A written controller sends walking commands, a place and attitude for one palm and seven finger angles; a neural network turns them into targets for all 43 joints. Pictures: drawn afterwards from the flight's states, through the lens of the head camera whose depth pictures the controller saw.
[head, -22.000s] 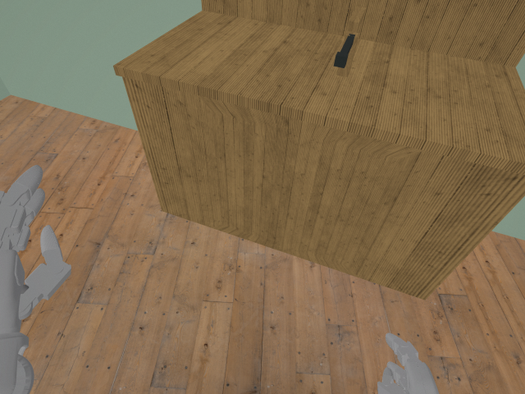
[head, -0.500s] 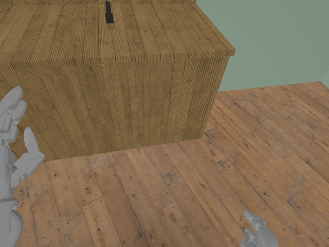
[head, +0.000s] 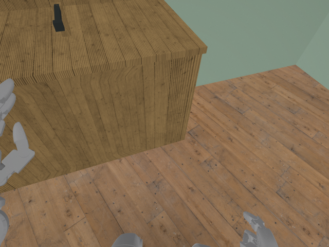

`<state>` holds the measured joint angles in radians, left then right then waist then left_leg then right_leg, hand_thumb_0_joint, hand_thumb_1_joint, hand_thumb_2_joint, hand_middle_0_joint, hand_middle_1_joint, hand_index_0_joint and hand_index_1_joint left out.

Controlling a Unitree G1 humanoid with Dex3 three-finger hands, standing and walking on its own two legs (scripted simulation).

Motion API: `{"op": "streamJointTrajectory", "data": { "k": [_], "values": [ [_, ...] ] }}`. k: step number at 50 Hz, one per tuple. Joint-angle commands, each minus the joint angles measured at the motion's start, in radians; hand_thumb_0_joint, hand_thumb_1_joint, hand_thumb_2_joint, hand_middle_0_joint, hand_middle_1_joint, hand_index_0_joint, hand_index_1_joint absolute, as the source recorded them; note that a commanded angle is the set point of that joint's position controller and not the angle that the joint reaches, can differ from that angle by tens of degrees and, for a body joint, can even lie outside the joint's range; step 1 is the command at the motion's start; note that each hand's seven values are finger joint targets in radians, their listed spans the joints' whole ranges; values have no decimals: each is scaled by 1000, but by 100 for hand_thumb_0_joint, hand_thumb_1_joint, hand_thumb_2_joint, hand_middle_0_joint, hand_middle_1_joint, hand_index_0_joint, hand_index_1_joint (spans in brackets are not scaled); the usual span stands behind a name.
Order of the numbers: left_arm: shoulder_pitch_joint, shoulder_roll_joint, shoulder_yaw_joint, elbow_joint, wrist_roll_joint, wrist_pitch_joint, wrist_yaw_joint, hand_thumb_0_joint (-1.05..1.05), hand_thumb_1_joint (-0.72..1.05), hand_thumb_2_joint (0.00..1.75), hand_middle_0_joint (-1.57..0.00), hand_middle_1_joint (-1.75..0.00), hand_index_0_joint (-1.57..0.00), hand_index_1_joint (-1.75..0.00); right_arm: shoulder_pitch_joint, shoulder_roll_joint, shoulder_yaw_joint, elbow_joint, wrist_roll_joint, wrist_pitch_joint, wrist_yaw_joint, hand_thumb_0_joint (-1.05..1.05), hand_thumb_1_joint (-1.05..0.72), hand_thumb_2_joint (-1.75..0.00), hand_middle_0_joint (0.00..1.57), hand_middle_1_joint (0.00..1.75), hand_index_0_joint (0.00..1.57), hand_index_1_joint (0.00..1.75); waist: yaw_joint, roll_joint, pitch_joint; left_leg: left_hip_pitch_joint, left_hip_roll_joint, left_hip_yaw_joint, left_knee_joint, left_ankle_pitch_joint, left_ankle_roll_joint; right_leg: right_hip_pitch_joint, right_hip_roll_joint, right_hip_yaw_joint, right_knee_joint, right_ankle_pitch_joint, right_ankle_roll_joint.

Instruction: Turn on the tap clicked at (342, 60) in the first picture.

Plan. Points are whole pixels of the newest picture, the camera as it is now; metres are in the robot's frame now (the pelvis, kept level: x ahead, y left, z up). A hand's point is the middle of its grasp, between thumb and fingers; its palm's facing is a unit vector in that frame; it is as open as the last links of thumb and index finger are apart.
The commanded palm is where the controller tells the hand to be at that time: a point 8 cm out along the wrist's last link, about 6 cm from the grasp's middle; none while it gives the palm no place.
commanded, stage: take the last steps up to it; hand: left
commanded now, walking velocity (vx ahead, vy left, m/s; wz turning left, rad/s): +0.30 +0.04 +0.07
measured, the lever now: (58, 25) +0.73 +0.40 +0.15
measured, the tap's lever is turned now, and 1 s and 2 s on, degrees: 0 0 0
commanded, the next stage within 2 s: come to a stop and stand still in 1.34 s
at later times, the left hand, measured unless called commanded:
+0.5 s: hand (56, 106) +0.32 +0.23 +0.20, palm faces +0.46 -0.79 -0.42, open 7.4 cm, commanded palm +0.26 +0.27 +0.20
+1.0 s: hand (88, 70) +0.43 +0.20 +0.20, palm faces +0.46 -0.78 -0.43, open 7.4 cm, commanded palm +0.38 +0.24 +0.20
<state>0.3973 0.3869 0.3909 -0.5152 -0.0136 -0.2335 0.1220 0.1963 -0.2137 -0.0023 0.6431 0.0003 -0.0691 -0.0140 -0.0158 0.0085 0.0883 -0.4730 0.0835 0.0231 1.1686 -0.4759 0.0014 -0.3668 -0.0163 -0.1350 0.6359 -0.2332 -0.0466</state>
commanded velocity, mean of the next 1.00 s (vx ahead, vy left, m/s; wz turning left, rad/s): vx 0.29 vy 0.03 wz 0.01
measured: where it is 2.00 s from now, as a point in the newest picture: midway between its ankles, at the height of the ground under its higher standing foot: (169, 222)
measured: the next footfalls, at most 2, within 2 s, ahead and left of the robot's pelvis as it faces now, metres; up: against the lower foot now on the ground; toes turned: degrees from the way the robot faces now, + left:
left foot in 0.12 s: +0.15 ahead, +0.13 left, +0.00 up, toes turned +6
right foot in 0.44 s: +0.20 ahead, -0.12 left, +0.00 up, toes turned -6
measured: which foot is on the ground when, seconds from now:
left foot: up 0.00-0.10, down 0.12-0.44, up 0.46-0.70, down 0.72-0.96, up 0.98-1.00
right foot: down 0.00-0.14, up 0.16-0.42, down 0.44-0.72, up 0.74-0.92, down 0.94-1.00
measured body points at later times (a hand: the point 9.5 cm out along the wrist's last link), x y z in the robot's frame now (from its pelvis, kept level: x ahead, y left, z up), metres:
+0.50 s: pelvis +0.11 -0.02 +0.00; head +0.11 -0.03 +0.45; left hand +0.29 +0.27 +0.22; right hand +0.28 -0.22 -0.09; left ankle +0.10 +0.11 -0.69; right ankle +0.16 -0.12 -0.72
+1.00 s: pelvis +0.23 -0.04 +0.00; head +0.23 -0.05 +0.45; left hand +0.40 +0.24 +0.22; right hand +0.40 -0.25 -0.09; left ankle +0.22 +0.11 -0.70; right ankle +0.27 -0.12 -0.72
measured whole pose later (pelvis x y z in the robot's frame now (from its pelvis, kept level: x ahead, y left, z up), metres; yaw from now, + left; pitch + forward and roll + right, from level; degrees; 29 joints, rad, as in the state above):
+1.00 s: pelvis +0.23 -0.04 +0.00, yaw +2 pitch -2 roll +0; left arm 0.43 0.39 0.37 -0.50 -0.02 -0.21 0.16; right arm 0.23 -0.16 0.02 0.61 0.01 -0.12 -0.05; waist -0.01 0.02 0.02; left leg -0.37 0.09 0.05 0.84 -0.42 -0.01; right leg -0.34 -0.01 -0.13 0.68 -0.30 -0.06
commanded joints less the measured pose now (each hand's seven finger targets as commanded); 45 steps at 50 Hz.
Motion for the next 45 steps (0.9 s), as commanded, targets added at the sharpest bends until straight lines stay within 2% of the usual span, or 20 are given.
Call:
{"op": "streamJointTrajectory", "data": {
  "k": [1, 4, 5, 7, 8, 11, 15, 19, 21, 22, 23, 24, 26, 29, 34, 36, 37, 38, 42, 45],
  "values": [
    [-39, 185, 140, -290, -10, -54, 35, 0, 90, 90, -20, -30, -20, -30, -85, -72, -27, -184, 2, -52, -18, 0, -90, -90, 20, 30, 20, 30, 21, -134, -192, 75, 53, 5, -291, 61, 9, 8, -289, 287, -353, -288, -141],
    [-59, 169, 115, -259, -12, -41, 49, 0, 90, 90, -20, -30, -20, -30, -38, -77, -35, -171, -7, -71, -45, 0, -90, -90, 20, 30, 20, 30, 9, 6, -205, 310, -72, 140, -579, 177, -7, -27, -163, 162, -219, -395, -76],
    [-80, 148, 88, -256, -16, -41, 43, 0, 90, 90, -20, -30, -20, -30, -32, -97, -46, -183, 0, -83, -57, 0, -90, -90, 20, 30, 20, 30, -2, 90, -171, 349, -41, 70, -666, 110, 9, -68, -127, 137, -99, -395, -42],
    [-146, 132, 84, -255, -4, -56, 51, 0, 90, 90, -20, -30, -20, -30, -39, -130, -53, -200, 9, -93, -53, 0, -90, -90, 20, 30, 20, 30, -1, 388, -124, 361, 261, -489, -939, -12, 178, -250, 54, 39, 377, -380, 43],
    [-137, 159, 96, -167, 8, -55, 40, 0, 90, 90, -20, -30, -20, -30, -41, -110, -50, -184, 3, -101, -48, 0, -90, -90, 20, 30, 20, 30, -17, 316, -104, 308, 308, -571, -987, -112, 213, -290, -2, 126, 503, -328, 32],
    [-118, 133, 64, -218, 15, -55, 29, 0, 90, 90, -20, -30, -20, -30, -39, -100, -55, -174, 4, -113, -34, 0, -90, -90, 20, 30, 20, 30, 3, 186, -120, 351, 242, -370, -883, 127, 207, -331, -52, 131, 496, -189, 43],
    [-22, 122, 62, -205, 7, -36, 32, 0, 90, 90, -20, -30, -20, -30, -20, -108, -49, -169, 1, -119, -28, 0, -90, -90, 20, 30, 20, 30, 9, 202, -160, 284, 190, -167, -855, 295, 170, -147, -36, 55, 233, -118, 52],
    [-40, 141, 89, -137, 4, -18, 48, 0, 90, 90, -20, -30, -20, -30, -40, -98, -31, -174, -3, -98, -39, 0, -90, -90, 20, 30, 20, 30, 21, 170, -183, 156, 149, -54, -749, 157, 104, 166, 28, -40, -108, -42, 55],
    [-65, 162, 94, -109, 10, -11, 55, 0, 90, 90, -20, -30, -20, -30, -47, -81, -24, -179, -1, -79, -44, 0, -90, -90, 20, 30, 20, 30, 23, 4, -198, -24, 62, 43, -500, 8, 53, 348, -79, 140, -230, -166, -6],
    [-86, 190, 111, -102, 14, -9, 59, 0, 90, 90, -20, -30, -20, -30, -37, -64, -21, -180, -2, -70, -42, 0, -90, -90, 20, 30, 20, 30, 25, -210, -203, -195, -43, 97, -255, -57, 19, 425, -262, 489, -341, -268, -111],
    [-137, 196, 109, -120, 4, -6, 55, 0, 90, 90, -20, -30, -20, -30, -70, -86, -31, -188, 1, -78, -38, 0, -90, -90, 20, 30, 20, 30, 48, -284, -168, -274, -47, 33, -60, -81, 3, 373, -392, 699, -426, -368, -188],
    [-154, 168, 73, -133, 4, -15, 46, 0, 90, 90, -20, -30, -20, -30, -77, -99, -42, -177, 4, -82, -32, 0, -90, -90, 20, 30, 20, 30, 35, -244, -122, -285, -13, -38, 23, -15, -7, 305, -403, 707, -454, -400, -214],
    [-121, 154, 68, -137, 5, -29, 40, 0, 90, 90, -20, -30, -20, -30, -88, -83, -21, -160, 7, -67, -28, 0, -90, -90, 20, 30, 20, 30, 29, -122, -91, -260, 40, -56, -12, 52, -12, 249, -363, 511, -404, -239, -206],
    [-85, 153, 85, -186, 1, -38, 49, 0, 90, 90, -20, -30, -20, -30, -88, -73, -18, -168, 1, -51, -38, 0, -90, -90, 20, 30, 20, 30, 28, -129, -153, -50, 43, 17, -307, 129, -4, 166, -284, 273, -343, -55, -143],
    [-103, 152, 77, -238, -13, -36, 64, 0, 90, 90, -20, -30, -20, -30, -58, -85, -41, -193, -1, -74, -58, 0, -90, -90, 20, 30, 20, 30, 27, 16, -191, 292, -59, 131, -664, 233, 5, 100, -156, 160, -139, -163, -64],
    [-126, 135, 72, -261, -16, -44, 62, 0, 90, 90, -20, -30, -20, -30, -36, -131, -58, -203, 15, -83, -59, 0, -90, -90, 20, 30, 20, 30, 4, 313, -214, 492, 201, -336, -819, 242, 139, -169, 12, 43, 274, -220, 31],
    [-90, 145, 78, -165, -19, -49, 55, 0, 90, 90, -20, -30, -20, -30, -43, -119, -55, -201, 10, -85, -54, 0, -90, -90, 20, 30, 20, 30, -3, 281, -197, 452, 290, -514, -902, 196, 213, -247, 23, 102, 426, -362, 29],
    [-84, 158, 83, -163, -13, -41, 48, 0, 90, 90, -20, -30, -20, -30, -56, -104, -53, -196, 6, -89, -54, 0, -90, -90, 20, 30, 20, 30, -4, 255, -165, 426, 309, -516, -904, 171, 242, -300, -22, 149, 482, -330, 27],
    [-11, 135, 81, -249, -14, -44, 44, 0, 90, 90, -20, -30, -20, -30, -43, -103, -53, -178, 11, -102, -43, 0, -90, -90, 20, 30, 20, 30, 16, 201, -197, 331, 207, -191, -808, 392, 191, -151, -42, 88, 238, -188, 38],
    [19, 159, 109, -184, -11, -28, 59, 0, 90, 90, -20, -30, -20, -30, -52, -104, -37, -184, 10, -105, -41, 0, -90, -90, 20, 30, 20, 30, 29, 197, -196, 143, 142, -37, -726, 223, 112, 149, 13, -11, -55, -63, 43]
  ]
}}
